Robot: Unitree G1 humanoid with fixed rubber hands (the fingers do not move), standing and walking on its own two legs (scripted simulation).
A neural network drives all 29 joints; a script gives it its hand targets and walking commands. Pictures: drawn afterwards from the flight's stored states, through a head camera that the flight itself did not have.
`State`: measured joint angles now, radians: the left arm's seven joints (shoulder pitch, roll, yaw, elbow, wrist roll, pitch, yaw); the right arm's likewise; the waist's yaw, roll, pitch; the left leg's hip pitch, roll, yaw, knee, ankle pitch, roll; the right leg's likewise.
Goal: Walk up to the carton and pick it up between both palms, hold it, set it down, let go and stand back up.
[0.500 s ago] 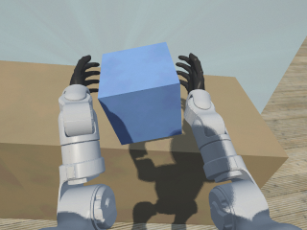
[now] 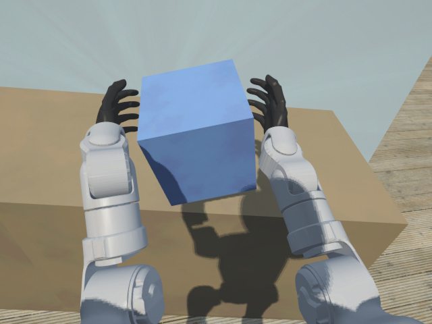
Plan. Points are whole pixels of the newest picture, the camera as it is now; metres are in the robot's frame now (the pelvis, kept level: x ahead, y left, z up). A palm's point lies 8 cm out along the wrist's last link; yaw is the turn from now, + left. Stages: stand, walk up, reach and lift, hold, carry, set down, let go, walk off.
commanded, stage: hold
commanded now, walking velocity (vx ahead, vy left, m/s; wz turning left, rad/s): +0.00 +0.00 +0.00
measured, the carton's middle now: (200, 134) +0.42 -0.01 +0.18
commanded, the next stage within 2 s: none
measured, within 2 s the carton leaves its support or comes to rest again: neither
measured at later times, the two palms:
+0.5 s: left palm (109, 123) +0.36 +0.14 +0.25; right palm (273, 121) +0.36 -0.12 +0.25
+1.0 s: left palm (108, 124) +0.36 +0.14 +0.24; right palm (272, 123) +0.36 -0.12 +0.24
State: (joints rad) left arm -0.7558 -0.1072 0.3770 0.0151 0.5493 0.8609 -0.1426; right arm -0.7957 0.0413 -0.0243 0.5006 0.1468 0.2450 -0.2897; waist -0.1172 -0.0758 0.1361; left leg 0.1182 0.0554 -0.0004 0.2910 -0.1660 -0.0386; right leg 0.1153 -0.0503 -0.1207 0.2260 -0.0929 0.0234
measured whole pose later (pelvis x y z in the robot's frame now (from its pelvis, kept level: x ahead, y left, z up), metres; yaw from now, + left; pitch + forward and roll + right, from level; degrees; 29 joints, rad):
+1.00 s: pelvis +0.00 +0.00 +0.00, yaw +1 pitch -13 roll -1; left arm -0.80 -0.08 0.39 0.08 0.55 0.84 -0.15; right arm -0.82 0.06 -0.05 0.54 0.12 0.24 -0.29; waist -0.11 -0.07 0.13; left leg 0.10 0.05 0.00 0.28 -0.15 -0.04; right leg 0.10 -0.05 -0.12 0.24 -0.10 0.02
